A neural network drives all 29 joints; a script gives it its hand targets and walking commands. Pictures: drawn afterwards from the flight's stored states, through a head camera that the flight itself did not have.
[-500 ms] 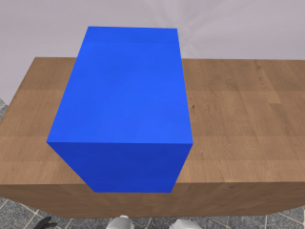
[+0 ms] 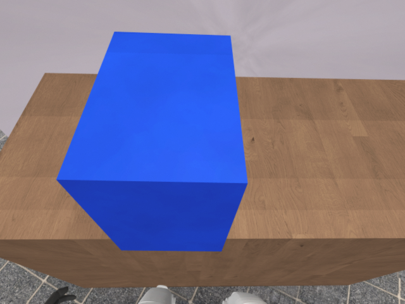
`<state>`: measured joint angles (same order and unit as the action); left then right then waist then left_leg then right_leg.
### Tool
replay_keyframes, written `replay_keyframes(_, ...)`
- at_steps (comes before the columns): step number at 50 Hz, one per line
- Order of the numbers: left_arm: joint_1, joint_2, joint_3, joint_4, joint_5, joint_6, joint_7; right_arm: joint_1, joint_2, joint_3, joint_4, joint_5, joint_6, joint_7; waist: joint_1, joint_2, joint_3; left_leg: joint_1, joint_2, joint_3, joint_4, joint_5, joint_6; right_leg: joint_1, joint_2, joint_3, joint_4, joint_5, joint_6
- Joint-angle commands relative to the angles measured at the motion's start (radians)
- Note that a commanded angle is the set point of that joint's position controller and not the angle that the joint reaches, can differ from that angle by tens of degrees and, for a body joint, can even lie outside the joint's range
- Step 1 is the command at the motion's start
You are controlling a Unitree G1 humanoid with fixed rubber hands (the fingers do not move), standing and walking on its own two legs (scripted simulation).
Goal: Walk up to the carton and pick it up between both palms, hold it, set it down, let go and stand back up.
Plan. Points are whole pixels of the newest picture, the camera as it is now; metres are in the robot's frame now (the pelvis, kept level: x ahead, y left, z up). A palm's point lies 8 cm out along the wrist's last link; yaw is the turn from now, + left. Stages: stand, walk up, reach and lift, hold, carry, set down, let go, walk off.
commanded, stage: walk up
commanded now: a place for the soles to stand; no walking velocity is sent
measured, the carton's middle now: (172, 150) +0.37 +0.06 +0.10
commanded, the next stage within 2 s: none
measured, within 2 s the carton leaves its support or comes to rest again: neither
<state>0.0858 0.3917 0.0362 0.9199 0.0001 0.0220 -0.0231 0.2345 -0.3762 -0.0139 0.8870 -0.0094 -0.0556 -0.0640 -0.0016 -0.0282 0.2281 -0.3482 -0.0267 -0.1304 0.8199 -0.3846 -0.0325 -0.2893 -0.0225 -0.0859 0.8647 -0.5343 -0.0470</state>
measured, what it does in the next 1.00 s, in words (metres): stands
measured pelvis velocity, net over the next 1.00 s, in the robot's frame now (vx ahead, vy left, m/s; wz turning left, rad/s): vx -0.01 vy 0.00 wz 0.01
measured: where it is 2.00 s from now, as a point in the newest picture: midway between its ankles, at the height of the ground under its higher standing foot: outside the picture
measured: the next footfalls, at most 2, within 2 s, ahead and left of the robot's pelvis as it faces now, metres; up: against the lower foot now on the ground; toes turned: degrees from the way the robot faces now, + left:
none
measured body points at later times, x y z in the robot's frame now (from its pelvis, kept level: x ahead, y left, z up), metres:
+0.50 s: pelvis -0.01 -0.01 +0.00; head +0.04 +0.00 +0.45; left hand +0.10 +0.30 -0.12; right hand +0.06 -0.32 -0.12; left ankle +0.03 +0.16 -0.69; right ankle +0.00 -0.09 -0.70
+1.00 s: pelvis -0.01 +0.00 +0.00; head +0.03 -0.01 +0.45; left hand +0.09 +0.31 -0.12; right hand +0.06 -0.32 -0.12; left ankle +0.01 +0.16 -0.68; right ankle +0.00 -0.09 -0.70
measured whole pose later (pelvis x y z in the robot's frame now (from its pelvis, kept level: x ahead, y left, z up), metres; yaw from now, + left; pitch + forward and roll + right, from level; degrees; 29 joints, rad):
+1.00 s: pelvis -0.01 +0.00 +0.00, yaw +0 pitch -7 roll +1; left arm 0.11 0.39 0.04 0.93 0.00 0.01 -0.02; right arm 0.23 -0.38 -0.01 0.89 -0.01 -0.04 -0.06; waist 0.00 -0.01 0.24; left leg -0.32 -0.03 -0.14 0.94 -0.47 -0.02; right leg -0.25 -0.02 -0.09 0.84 -0.47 -0.05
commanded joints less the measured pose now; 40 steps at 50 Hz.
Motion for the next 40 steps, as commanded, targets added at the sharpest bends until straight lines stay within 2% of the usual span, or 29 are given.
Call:
replay_keyframes(1,0.104,0.24,0.099,-0.035,0.014,-0.033,0.02,-0.108,-0.285,-0.062,-0.067,0.003,-0.007,-0.003,0.085,0.101,-0.242,-0.107,0.152,-0.292,-0.119,0.452,0.201,0.153,-0.071,0.23,-0.297,0.248,0.007)
replay_keyframes(2,0.13,0.304,0.113,-0.023,0.022,-0.04,0.022,-0.107,-0.243,-0.057,-0.073,0.013,0.003,0.0,0.093,-0.046,-0.229,-0.246,0.025,-0.099,0.074,0.284,0.108,0.256,-0.197,0.386,-0.445,0.268,-0.028)
replay_keyframes(3,0.1,0.32,0.112,-0.024,0.02,-0.043,0.021,-0.084,-0.242,-0.061,-0.066,0.017,0.017,-0.007,0.069,-0.086,-0.192,-0.274,-0.047,0.034,0.135,-0.177,0.078,0.199,-0.37,0.489,-0.515,0.347,-0.09)
replay_keyframes(4,0.054,0.317,0.112,-0.037,0.021,-0.045,0.018,-0.067,-0.271,-0.071,-0.05,0.009,0.023,-0.011,0.054,-0.038,-0.174,-0.226,-0.014,0.028,0.207,-0.25,0.072,0.119,-0.412,0.503,-0.51,0.31,-0.14)
replay_keyframes(6,-0.004,0.294,0.105,-0.048,0.019,-0.041,0.021,-0.041,-0.277,-0.078,-0.033,0.009,0.019,0.0,0.027,-0.038,-0.094,-0.172,0.007,0.041,0.222,-0.198,0.069,0.035,-0.364,0.43,-0.51,0.26,-0.14)
replay_keyframes(10,0.006,0.274,0.095,-0.065,0.023,-0.04,0.017,0.031,-0.258,-0.075,-0.021,0.002,-0.006,0.009,0.012,-0.11,-0.166,-0.067,0.034,0.11,0.021,-0.147,0.067,0.104,-0.303,0.287,-0.35,0.53,-0.15)
replay_keyframes(11,-0.013,0.268,0.09,-0.072,0.019,-0.037,0.013,0.062,-0.247,-0.071,-0.011,0.0,-0.015,0.008,-0.01,-0.108,-0.21,0.014,0.028,0.127,-0.11,-0.062,0.074,0.106,-0.274,0.23,-0.282,0.582,-0.137)
replay_keyframes(12,-0.042,0.258,0.086,-0.084,0.011,-0.033,0.011,0.125,-0.247,-0.073,0.011,-0.002,-0.026,0.004,-0.036,-0.085,-0.269,0.123,0.025,0.109,-0.238,0.162,0.084,0.092,-0.234,0.176,-0.198,0.613,-0.103)
replay_keyframes(13,-0.053,0.233,0.082,-0.1,0.0,-0.031,0.012,0.157,-0.297,-0.087,0.019,-0.013,-0.033,-0.003,-0.04,-0.001,-0.336,0.203,0.084,-0.057,-0.248,0.379,0.121,0.053,-0.171,0.13,-0.048,0.658,-0.054)
replay_keyframes(14,-0.056,0.212,0.079,-0.114,-0.007,-0.026,0.012,0.129,-0.362,-0.097,-0.004,-0.018,-0.038,-0.007,-0.029,0.09,-0.366,0.23,0.206,-0.347,-0.271,0.498,0.206,-0.05,-0.055,0.103,0.066,0.485,0.004)
replay_keyframes(15,-0.07,0.204,0.082,-0.105,-0.007,-0.007,0.016,0.078,-0.383,-0.095,-0.016,-0.01,-0.038,-0.004,-0.032,0.174,-0.322,0.17,0.303,-0.522,-0.31,0.556,0.32,-0.102,0.01,0.125,0.082,0.004,0.036)
replay_keyframes(16,-0.079,0.226,0.086,-0.102,-0.003,-0.002,0.017,0.054,-0.381,-0.093,-0.022,-0.009,-0.034,-0.004,-0.029,0.167,-0.272,0.139,0.323,-0.564,-0.324,0.492,0.361,-0.126,0.004,0.164,0.136,-0.169,0.039)
replay_keyframes(18,-0.047,0.221,0.085,-0.092,0.0,-0.009,0.016,0.001,-0.35,-0.083,-0.041,-0.011,-0.024,-0.011,-0.007,0.16,-0.229,0.093,0.293,-0.493,-0.296,0.484,0.356,-0.116,-0.011,0.181,0.087,-0.12,0.034)
replay_keyframes(20,0.049,0.217,0.092,-0.06,0.001,-0.024,0.017,-0.075,-0.318,-0.073,-0.06,-0.005,-0.017,-0.008,0.048,0.176,-0.241,0.005,0.236,-0.403,-0.227,0.514,0.286,0.028,-0.019,0.155,-0.114,0.091,0.018)
replay_keyframes(21,0.098,0.224,0.096,-0.042,0.007,-0.032,0.019,-0.106,-0.298,-0.067,-0.065,0.001,-0.01,-0.003,0.08,0.139,-0.247,-0.065,0.186,-0.333,-0.17,0.471,0.228,0.129,-0.042,0.178,-0.252,0.217,0.01)
replay_keyframes(22,0.136,0.273,0.107,-0.028,0.019,-0.039,0.022,-0.117,-0.26,-0.057,-0.072,0.009,-0.003,0.001,0.098,0.025,-0.246,-0.197,0.086,-0.205,-0.022,0.358,0.146,0.248,-0.135,0.32,-0.383,0.266,-0.017)
replay_keyframes(23,0.117,0.328,0.114,-0.03,0.02,-0.045,0.022,-0.086,-0.226,-0.056,-0.069,0.019,0.011,-0.001,0.078,-0.096,-0.211,-0.264,-0.044,0.016,0.129,0.036,0.079,0.232,-0.325,0.483,-0.525,0.261,-0.071)
replay_keyframes(24,0.068,0.326,0.114,-0.039,0.02,-0.047,0.019,-0.071,-0.271,-0.072,-0.054,0.014,0.02,-0.009,0.058,-0.051,-0.191,-0.229,-0.021,0.031,0.188,-0.239,0.069,0.149,-0.415,0.519,-0.511,0.319,-0.139)
replay_keyframes(25,0.041,0.307,0.11,-0.046,0.018,-0.047,0.017,-0.054,-0.277,-0.074,-0.042,0.01,0.021,-0.006,0.045,-0.013,-0.16,-0.193,-0.005,0.028,0.217,-0.239,0.069,0.097,-0.403,0.49,-0.515,0.271,-0.156)
replay_keyframes(27,-0.012,0.288,0.103,-0.055,0.018,-0.043,0.02,-0.029,-0.28,-0.082,-0.028,0.009,0.015,0.006,0.02,-0.047,-0.09,-0.144,0.013,0.046,0.208,-0.187,0.067,0.031,-0.349,0.41,-0.497,0.269,-0.142)
replay_keyframes(30,0.009,0.279,0.098,-0.066,0.023,-0.042,0.015,0.028,-0.266,-0.079,-0.02,0.002,-0.005,0.012,0.014,-0.108,-0.162,-0.071,0.031,0.104,0.044,-0.16,0.066,0.1,-0.311,0.31,-0.377,0.457,-0.154)
replay_keyframes(32,-0.033,0.265,0.088,-0.081,0.013,-0.036,0.008,0.11,-0.248,-0.073,0.007,-0.001,-0.024,0.008,-0.032,-0.092,-0.257,0.106,0.022,0.122,-0.223,0.082,0.081,0.095,-0.248,0.198,-0.238,0.556,-0.115)
replay_keyframes(33,-0.047,0.241,0.082,-0.095,0.005,-0.033,0.009,0.154,-0.276,-0.083,0.021,-0.009,-0.034,0.002,-0.041,-0.037,-0.323,0.197,0.051,0.004,-0.257,0.296,0.106,0.066,-0.196,0.156,-0.117,0.617,-0.071)
replay_keyframes(34,-0.05,0.215,0.079,-0.11,-0.003,-0.031,0.009,0.146,-0.351,-0.098,0.007,-0.02,-0.039,-0.004,-0.033,0.085,-0.367,0.234,0.183,-0.282,-0.279,0.443,0.179,-0.021,-0.088,0.099,0.045,0.534,-0.011)
replay_keyframes(35,-0.058,0.204,0.081,-0.105,-0.006,-0.014,0.011,0.088,-0.378,-0.095,-0.012,-0.012,-0.039,-0.002,-0.033,0.148,-0.333,0.183,0.279,-0.499,-0.311,0.486,0.301,-0.09,0.004,0.121,0.063,0.116,0.029)
replay_keyframes(36,-0.068,0.224,0.087,-0.102,-0.001,-0.006,0.014,0.063,-0.381,-0.096,-0.019,-0.01,-0.037,-0.002,-0.029,0.162,-0.282,0.154,0.319,-0.56,-0.327,0.446,0.353,-0.126,0.007,0.151,0.112,-0.155,0.035)
replay_keyframes(37,-0.063,0.227,0.087,-0.101,0.0,-0.007,0.015,0.051,-0.376,-0.092,-0.022,-0.012,-0.033,-0.005,-0.026,0.156,-0.249,0.122,0.319,-0.558,-0.332,0.403,0.368,-0.138,0.0,0.173,0.128,-0.182,0.035)
replay_keyframes(38,-0.044,0.224,0.085,-0.097,0.002,-0.012,0.014,0.018,-0.359,-0.087,-0.034,-0.012,-0.028,-0.008,-0.011,0.154,-0.235,0.107,0.298,-0.511,-0.31,0.421,0.36,-0.127,-0.008,0.179,0.087,-0.14,0.03)
replay_keyframes(40,0.049,0.217,0.09,-0.065,0.002,-0.029,0.014,-0.065,-0.32,-0.074,-0.055,-0.006,-0.021,-0.006,0.045,0.169,-0.249,0.029,0.239,-0.41,-0.233,0.492,0.29,0.016,-0.021,0.16,-0.118,0.082,0.015)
